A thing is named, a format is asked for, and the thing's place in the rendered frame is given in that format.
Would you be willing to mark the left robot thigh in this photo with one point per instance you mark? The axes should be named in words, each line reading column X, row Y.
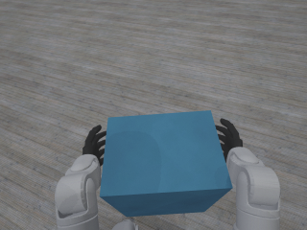
column 126, row 225

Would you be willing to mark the right robot forearm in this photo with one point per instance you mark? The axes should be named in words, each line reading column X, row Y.
column 258, row 191

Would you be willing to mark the robot right hand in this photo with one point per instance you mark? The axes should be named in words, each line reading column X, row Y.
column 231, row 139

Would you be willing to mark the robot left hand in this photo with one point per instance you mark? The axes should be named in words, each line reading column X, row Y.
column 91, row 144

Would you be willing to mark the carton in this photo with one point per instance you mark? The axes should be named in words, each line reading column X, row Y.
column 163, row 164

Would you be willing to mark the left robot forearm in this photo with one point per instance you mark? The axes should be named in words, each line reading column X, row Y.
column 75, row 195

